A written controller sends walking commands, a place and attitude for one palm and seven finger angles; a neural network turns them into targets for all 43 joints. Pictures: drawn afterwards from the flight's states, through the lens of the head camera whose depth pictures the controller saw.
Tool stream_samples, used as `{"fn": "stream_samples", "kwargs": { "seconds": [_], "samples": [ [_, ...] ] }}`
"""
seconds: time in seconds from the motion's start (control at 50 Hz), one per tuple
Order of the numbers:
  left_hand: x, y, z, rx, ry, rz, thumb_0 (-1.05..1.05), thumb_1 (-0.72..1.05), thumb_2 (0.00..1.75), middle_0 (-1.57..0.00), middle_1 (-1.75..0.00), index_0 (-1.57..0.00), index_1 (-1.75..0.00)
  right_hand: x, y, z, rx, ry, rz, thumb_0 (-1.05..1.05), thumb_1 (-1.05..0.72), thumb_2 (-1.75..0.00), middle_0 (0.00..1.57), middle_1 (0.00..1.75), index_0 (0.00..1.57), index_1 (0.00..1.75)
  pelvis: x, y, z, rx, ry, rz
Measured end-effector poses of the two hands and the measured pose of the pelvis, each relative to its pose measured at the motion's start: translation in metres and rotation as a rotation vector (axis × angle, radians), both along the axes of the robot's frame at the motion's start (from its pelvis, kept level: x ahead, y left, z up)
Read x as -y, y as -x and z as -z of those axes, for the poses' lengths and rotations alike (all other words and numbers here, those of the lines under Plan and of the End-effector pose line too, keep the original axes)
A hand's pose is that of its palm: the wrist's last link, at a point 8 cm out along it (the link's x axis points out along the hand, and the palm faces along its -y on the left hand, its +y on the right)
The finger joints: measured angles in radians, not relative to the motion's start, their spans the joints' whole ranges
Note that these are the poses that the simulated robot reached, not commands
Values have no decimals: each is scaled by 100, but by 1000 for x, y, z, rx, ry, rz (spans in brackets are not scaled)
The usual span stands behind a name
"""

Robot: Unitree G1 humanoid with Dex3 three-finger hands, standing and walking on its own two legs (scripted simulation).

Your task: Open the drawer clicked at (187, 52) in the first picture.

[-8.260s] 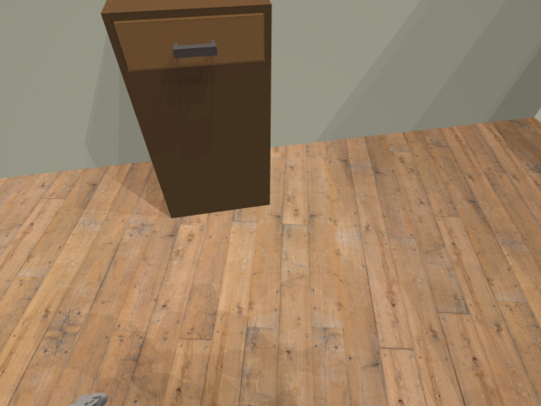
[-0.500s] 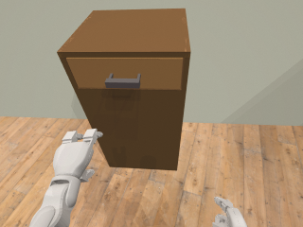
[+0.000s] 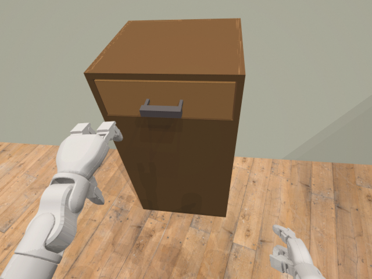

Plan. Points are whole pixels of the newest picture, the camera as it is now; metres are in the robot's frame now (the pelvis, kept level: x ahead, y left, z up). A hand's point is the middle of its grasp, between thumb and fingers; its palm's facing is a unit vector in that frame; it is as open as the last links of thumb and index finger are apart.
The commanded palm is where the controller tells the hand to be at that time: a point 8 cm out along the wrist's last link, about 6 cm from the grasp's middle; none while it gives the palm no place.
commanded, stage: raise the hand with hooked fingers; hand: left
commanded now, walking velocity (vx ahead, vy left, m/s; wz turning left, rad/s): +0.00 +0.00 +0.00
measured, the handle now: (162, 106) +0.58 +0.18 +0.04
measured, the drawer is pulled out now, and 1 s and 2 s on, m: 0.00 0.00 0.00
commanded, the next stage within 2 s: move the hooked fingers above the handle in 0.58 s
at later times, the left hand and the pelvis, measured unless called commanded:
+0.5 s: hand (103, 153) +0.30 +0.22 +0.14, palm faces +0.06 -0.07 -1.00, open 13.8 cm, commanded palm +0.28 +0.23 +0.20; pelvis +0.00 -0.01 +0.00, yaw +0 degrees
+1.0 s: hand (114, 142) +0.34 +0.21 +0.13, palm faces +0.07 -0.05 -1.00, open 13.8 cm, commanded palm +0.32 +0.22 +0.19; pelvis -0.01 -0.01 +0.00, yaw +1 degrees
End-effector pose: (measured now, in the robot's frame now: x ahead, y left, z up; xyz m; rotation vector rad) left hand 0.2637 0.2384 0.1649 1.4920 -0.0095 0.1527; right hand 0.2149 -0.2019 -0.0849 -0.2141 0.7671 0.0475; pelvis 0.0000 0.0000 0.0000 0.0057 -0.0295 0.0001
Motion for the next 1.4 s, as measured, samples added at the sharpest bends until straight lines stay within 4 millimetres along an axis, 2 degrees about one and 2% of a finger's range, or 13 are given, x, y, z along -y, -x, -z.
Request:
{"fn": "stream_samples", "kwargs": {
  "seconds": [0.12, 0.26, 0.4, 0.52, 0.68, 0.78, 0.88, 1.0, 1.14, 1.24, 1.4],
  "samples": [
    [-3, -11, -21, -7, -17, 1, 0, -47, 31, -32, -119, -32, -119, 1, -3, 2, -18, -9, -18, 1, -91, -90, 20, 30, 20, 30, 5, -2, -2, -1, 1, -11],
    [-3, -25, -44, -3, -34, 19, 0, -48, 30, -32, -120, -32, -120, 12, 7, 10, -57, -8, -6, 1, -91, -90, 20, 30, 20, 30, 8, -3, -3, -6, 0, -15],
    [4, -24, -32, -58, -13, 51, 0, -49, 30, -31, -120, -32, -120, 27, 23, 16, -90, 2, 21, 1, -91, -90, 20, 30, 20, 30, 10, -1, -2, -17, -3, -6],
    [12, -15, -26, -25, -12, 100, 0, -49, 30, -32, -120, -32, -120, 34, 33, 19, -113, 21, 33, 1, -91, -90, 20, 30, 20, 30, 11, 2, -2, -18, -4, -6],
    [-1, -15, -31, 2, -9, 24, 0, -49, 30, -32, -120, -32, -120, 27, 33, 18, -104, 2, 32, 1, -91, -90, 20, 30, 20, 30, 11, 7, -2, -11, -4, -8],
    [4, -17, -24, -43, -10, 37, 0, -49, 30, -32, -120, -32, -120, 19, 28, 14, -74, -4, 22, 1, -91, -90, 20, 30, 20, 30, 9, 9, -2, -8, -4, -13],
    [16, -29, -16, -63, -19, 97, 0, -49, 30, -32, -120, -32, -120, 15, 27, 12, -64, 2, 18, 1, -91, -90, 20, 30, 20, 30, 8, 12, -2, -14, -3, -19],
    [21, -52, -19, -35, -27, 114, 0, -49, 30, -32, -120, -32, -120, 17, 38, 16, -95, 1, 45, 1, -91, -90, 20, 30, 20, 30, 7, 10, -2, -29, -3, -13],
    [26, -77, -17, -55, -33, 101, 0, -49, 30, -32, -120, -32, -120, 28, 58, 25, -165, 9, 92, 1, -91, -90, 20, 30, 20, 30, 5, 6, -2, -49, -4, -5],
    [31, -91, -7, -89, -32, 116, 0, -49, 30, -32, -120, -32, -120, 37, 70, 30, -210, 25, 128, 1, -91, -90, 20, 30, 20, 30, 5, 2, -1, -64, -5, -2],
    [38, -114, -2, -76, -34, 127, 0, -49, 30, -32, -120, -32, -120, 48, 79, 35, -250, 42, 167, 1, -91, -90, 20, 30, 20, 30, 6, -5, 0, -91, -5, 1]
  ]
}}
